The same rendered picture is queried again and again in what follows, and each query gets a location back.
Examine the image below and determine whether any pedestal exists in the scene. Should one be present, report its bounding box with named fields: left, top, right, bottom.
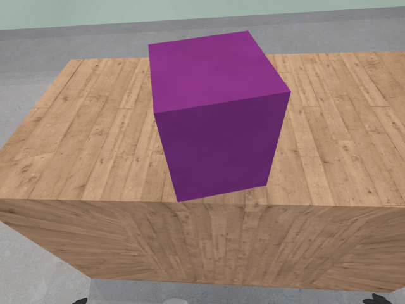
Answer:
left=0, top=51, right=405, bottom=293

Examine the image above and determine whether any carton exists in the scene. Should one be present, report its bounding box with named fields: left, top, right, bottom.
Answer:
left=148, top=30, right=291, bottom=202

